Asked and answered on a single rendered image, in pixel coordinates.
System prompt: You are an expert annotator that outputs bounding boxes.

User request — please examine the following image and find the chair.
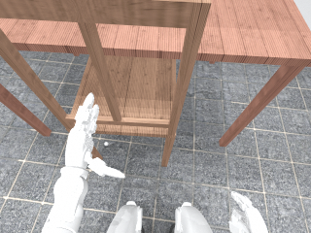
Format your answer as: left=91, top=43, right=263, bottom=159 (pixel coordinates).
left=0, top=0, right=212, bottom=167

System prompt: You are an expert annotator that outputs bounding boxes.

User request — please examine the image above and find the robot right hand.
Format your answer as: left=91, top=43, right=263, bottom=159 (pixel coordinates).
left=228, top=191, right=268, bottom=233

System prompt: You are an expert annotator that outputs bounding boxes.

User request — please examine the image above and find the robot left forearm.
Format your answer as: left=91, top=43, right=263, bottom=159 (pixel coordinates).
left=41, top=166, right=88, bottom=233

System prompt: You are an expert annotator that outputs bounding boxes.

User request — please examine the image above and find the robot left hand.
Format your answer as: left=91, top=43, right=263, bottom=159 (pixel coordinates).
left=65, top=93, right=125, bottom=179

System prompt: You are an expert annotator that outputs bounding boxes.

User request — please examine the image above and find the right robot thigh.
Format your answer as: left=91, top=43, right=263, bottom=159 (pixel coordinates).
left=175, top=206, right=213, bottom=233

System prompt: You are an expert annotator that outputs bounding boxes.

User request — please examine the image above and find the robot thigh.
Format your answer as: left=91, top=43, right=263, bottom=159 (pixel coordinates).
left=175, top=206, right=213, bottom=233
left=106, top=204, right=143, bottom=233

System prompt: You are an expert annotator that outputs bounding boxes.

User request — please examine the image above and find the left robot thigh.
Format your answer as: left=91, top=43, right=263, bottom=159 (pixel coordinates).
left=106, top=204, right=143, bottom=233

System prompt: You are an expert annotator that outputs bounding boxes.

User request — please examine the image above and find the table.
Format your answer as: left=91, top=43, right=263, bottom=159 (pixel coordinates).
left=0, top=0, right=311, bottom=147

